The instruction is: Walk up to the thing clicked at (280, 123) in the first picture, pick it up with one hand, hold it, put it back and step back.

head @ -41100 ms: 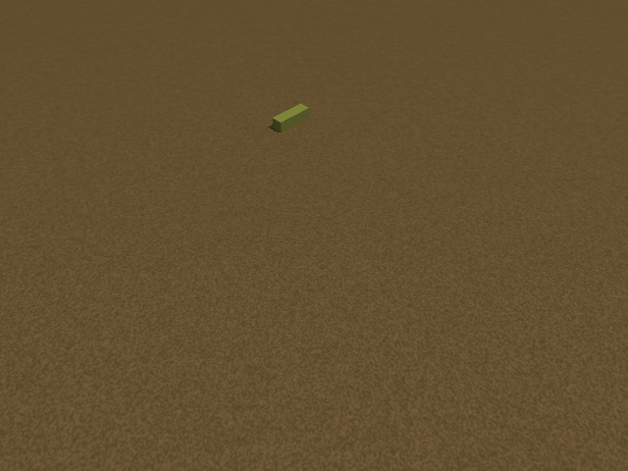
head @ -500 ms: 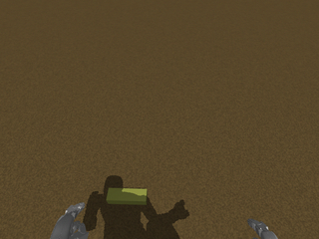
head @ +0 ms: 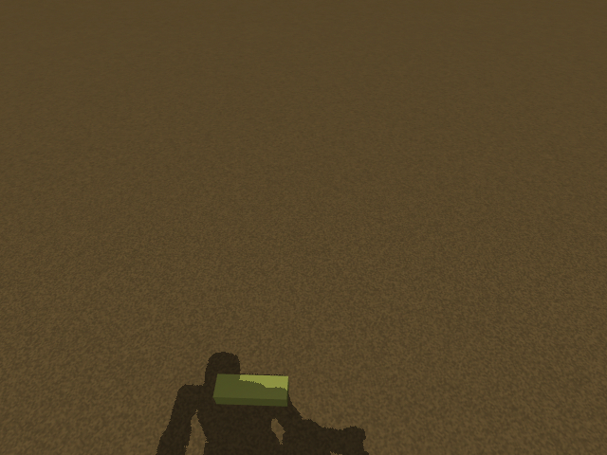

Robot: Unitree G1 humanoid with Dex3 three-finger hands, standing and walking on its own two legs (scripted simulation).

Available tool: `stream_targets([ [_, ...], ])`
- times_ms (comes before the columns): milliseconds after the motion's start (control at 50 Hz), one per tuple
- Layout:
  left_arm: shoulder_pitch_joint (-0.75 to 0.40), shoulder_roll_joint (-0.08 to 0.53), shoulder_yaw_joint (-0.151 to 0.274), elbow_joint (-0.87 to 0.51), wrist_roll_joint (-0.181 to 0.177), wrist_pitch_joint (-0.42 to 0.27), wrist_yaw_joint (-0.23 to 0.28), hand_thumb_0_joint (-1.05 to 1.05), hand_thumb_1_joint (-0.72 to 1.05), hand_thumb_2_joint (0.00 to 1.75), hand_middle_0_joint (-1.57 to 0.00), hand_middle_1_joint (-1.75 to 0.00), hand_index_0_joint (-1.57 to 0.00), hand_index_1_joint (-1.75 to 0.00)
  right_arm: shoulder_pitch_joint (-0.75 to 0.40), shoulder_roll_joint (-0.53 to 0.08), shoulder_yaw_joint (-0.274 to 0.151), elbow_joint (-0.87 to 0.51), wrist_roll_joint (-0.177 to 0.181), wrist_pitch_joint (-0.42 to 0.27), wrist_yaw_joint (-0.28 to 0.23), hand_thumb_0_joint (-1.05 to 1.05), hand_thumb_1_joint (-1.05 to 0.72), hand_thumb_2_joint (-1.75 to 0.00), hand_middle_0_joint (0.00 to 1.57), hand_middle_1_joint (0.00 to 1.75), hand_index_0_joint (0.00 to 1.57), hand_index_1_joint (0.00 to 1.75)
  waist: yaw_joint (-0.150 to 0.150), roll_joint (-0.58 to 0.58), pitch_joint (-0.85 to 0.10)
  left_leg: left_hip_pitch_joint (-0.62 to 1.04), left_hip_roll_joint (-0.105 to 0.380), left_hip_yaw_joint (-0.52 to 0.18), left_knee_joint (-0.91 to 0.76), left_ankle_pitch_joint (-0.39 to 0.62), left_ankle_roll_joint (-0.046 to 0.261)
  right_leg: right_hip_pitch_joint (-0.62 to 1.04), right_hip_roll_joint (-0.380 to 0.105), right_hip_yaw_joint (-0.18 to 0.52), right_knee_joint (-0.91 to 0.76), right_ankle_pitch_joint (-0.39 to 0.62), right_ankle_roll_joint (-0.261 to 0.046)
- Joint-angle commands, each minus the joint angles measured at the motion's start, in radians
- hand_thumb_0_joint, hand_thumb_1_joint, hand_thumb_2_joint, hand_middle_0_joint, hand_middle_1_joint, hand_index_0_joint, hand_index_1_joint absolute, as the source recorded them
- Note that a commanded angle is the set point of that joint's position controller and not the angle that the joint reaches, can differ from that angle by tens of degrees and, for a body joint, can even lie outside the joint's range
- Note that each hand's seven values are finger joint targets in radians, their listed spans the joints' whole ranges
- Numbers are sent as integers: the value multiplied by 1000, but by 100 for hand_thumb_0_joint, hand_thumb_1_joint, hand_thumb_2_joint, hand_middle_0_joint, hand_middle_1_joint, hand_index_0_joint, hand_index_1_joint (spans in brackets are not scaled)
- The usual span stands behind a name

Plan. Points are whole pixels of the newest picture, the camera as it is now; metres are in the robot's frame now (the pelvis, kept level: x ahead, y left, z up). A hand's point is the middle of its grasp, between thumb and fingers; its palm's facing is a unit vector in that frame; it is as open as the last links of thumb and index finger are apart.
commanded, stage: stand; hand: left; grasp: from above
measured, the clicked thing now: (252, 390) +0.47 +0.21 -0.74
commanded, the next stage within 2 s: step back in 1.86 s
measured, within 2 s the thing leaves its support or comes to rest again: neither
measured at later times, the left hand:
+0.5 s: hand out of the picture +0.06 +0.24 -0.16, palm faces +0.03 -0.94 -0.34, open 7.4 cm
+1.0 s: hand out of the picture +0.08 +0.23 -0.15, palm faces +0.03 -0.94 -0.34, open 7.4 cm
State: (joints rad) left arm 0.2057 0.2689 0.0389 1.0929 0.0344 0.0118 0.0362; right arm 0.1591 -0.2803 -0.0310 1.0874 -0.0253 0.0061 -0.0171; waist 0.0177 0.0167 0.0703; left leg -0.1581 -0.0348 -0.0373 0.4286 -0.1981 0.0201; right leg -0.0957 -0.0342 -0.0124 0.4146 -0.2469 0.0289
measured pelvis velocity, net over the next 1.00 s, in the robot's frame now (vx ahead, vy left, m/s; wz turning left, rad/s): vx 0.01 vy -0.01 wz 0.00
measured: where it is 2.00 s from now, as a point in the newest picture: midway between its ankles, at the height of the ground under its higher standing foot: outside the picture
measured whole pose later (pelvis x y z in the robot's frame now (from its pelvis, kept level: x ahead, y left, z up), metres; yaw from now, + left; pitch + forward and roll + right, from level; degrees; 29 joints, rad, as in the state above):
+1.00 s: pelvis +0.01 -0.01 +0.01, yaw +0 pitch -3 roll +0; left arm 0.11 0.30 0.04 1.15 0.02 0.00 0.02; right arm 0.10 -0.33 -0.01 1.14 -0.01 0.00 -0.01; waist 0.00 0.02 0.06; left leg -0.11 -0.02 -0.05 0.34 -0.17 0.00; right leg -0.05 -0.02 -0.02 0.32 -0.21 0.02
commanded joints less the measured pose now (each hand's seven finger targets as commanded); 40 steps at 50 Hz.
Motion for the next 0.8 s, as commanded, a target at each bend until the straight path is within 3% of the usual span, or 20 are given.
stream_targets([
  [0, -56, 197, 30, -40, 0, -31, 11, 0, 90, 90, -20, -30, -20, -30, -46, -191, -38, -45, 0, -27, -14, 0, -90, -90, 20, 30, 20, 30, -6, -22, -28, 13, 116, -117, -111, 51, 15, -29, -73, 75, -120, 61, -35],
  [80, -56, 203, 30, -13, -2, -26, 8, 0, 90, 90, -20, -30, -20, -30, -52, -195, -35, -29, 2, -22, -12, 0, -90, -90, 20, 30, 20, 30, -5, -4, -3, -15, 117, -127, -143, -34, 11, -26, -68, 71, -128, 16, -32],
  [160, -61, 206, 28, 2, -4, -31, 6, 0, 90, 90, -20, -30, -20, -30, -60, -197, -32, -21, 4, -25, -11, 0, -90, -90, 20, 30, 20, 30, -3, -14, -25, 8, 119, -121, -135, 35, 13, -10, -76, 75, -140, 57, -34],
  [280, -86, 224, 31, 7, -8, -30, 3, 0, 90, 90, -20, -30, -20, -30, -57, -203, -25, -11, 4, -27, -11, 0, -90, -90, 20, 30, 20, 30, -9, -4, -29, 0, 124, -123, -147, 32, 13, 0, -80, 74, -143, 63, -37],
  [440, -101, 228, 27, 14, -13, -33, -2, 0, 90, 90, -20, -30, -20, -30, -65, -215, -17, -2, 8, -33, -10, 0, -90, -90, 20, 30, 20, 30, -6, -11, -52, 32, 129, -116, -141, 133, 12, 22, -85, 73, -143, 122, -36],
  [500, -110, 229, 27, 13, -12, -30, -3, 0, 90, 90, -20, -30, -20, -30, -68, -216, -13, -2, 7, -33, -11, 0, -90, -90, 20, 30, 20, 30, -8, -13, -47, 27, 131, -117, -148, 114, 10, 14, -83, 68, -141, 107, -36],
  [680, -115, 235, 28, 12, -15, -32, -5, 0, 90, 90, -20, -30, -20, -30, -74, -231, -13, 5, 9, -36, -12, 0, -90, -90, 20, 30, 20, 30, -9, -19, -77, 63, 140, -107, -124, 221, 14, 25, -89, 71, -141, 173, -37],
  [740, -129, 242, 28, 10, -17, -31, -6, 0, 90, 90, -20, -30, -20, -30, -73, -231, -12, 6, 8, -34, -12, 0, -90, -90, 20, 30, 20, 30, -15, -21, -65, 43, 138, -105, -132, 183, 9, 24, -90, 75, -150, 144, -38],
  [780, -126, 237, 27, 7, -17, -32, -7, 0, 90, 90, -20, -30, -20, -30, -79, -236, -13, 7, 9, -36, -12, 0, -90, -90, 20, 30, 20, 30, -9, -11, -86, 55, 143, -104, -124, 221, 11, 41, -94, 75, -144, 177, -40],
])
